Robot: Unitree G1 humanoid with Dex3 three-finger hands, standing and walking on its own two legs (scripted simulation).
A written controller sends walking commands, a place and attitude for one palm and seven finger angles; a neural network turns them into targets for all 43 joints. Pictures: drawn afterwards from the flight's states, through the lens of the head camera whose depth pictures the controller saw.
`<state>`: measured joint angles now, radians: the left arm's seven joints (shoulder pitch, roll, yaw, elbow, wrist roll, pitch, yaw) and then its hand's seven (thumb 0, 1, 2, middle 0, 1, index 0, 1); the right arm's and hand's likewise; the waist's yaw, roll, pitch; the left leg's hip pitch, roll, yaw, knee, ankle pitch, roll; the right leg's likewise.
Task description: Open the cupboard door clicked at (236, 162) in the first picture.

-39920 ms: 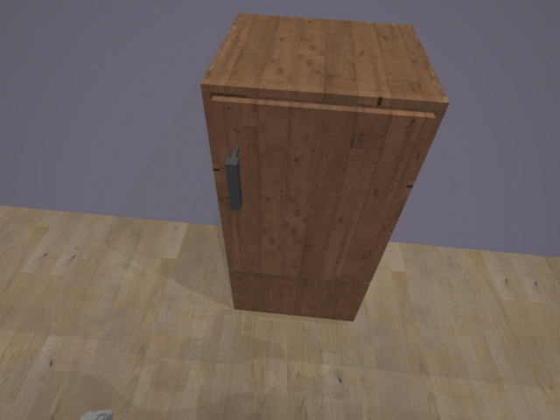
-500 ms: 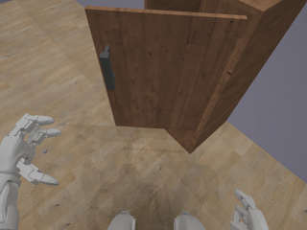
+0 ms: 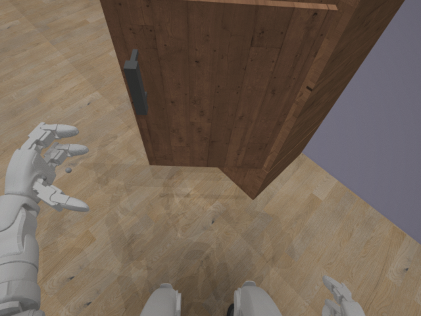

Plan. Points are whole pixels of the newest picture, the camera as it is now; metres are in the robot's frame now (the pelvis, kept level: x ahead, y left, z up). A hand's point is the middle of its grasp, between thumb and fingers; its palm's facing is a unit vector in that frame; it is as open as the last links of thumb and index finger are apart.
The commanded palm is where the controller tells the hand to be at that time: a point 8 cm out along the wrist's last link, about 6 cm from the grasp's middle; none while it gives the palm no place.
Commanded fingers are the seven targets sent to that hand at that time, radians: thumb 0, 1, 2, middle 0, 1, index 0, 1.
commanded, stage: move the hooked fingers beside the handle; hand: left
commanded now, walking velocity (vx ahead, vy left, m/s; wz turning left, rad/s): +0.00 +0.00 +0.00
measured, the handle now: (138, 83) +0.58 +0.18 +0.05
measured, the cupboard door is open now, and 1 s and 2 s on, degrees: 46 46 46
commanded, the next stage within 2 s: slide the fingers in behind the handle in 1.92 s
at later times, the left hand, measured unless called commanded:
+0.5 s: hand (85, 140) +0.43 +0.26 +0.04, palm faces +0.01 -1.00 -0.01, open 13.9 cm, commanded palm +0.41 +0.30 +0.05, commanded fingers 0.00 -0.50 0.30 -0.30 -1.20 -0.30 -1.20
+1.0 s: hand (103, 110) +0.50 +0.24 +0.04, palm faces -0.01 -1.00 -0.02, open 13.9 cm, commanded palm +0.49 +0.28 +0.04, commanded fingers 0.00 -0.50 0.30 -0.30 -1.20 -0.30 -1.20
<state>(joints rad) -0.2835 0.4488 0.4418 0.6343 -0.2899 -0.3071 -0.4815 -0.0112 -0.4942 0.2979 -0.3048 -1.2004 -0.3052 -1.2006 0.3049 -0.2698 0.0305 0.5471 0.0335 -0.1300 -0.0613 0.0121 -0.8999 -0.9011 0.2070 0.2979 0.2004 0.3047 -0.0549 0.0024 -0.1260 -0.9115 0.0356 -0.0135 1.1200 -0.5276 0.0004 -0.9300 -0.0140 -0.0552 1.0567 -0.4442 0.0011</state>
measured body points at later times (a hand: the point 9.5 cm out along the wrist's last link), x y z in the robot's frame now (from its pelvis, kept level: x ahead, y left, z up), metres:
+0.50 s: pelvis +0.00 +0.00 -0.01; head +0.12 +0.03 +0.43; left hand +0.42 +0.31 +0.04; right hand +0.08 -0.26 -0.11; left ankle +0.00 +0.12 -0.66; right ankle +0.03 -0.13 -0.66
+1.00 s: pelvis -0.01 +0.00 -0.02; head +0.15 +0.03 +0.40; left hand +0.50 +0.29 +0.05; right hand +0.01 -0.27 -0.12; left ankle +0.00 +0.12 -0.66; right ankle +0.03 -0.13 -0.66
